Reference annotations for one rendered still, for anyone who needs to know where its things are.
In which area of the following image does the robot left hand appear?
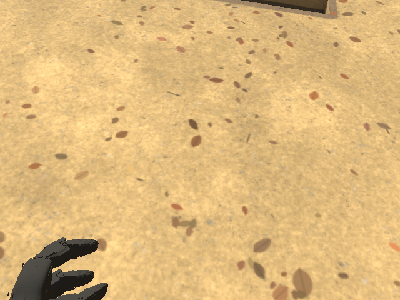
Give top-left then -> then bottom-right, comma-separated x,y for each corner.
7,237 -> 108,300

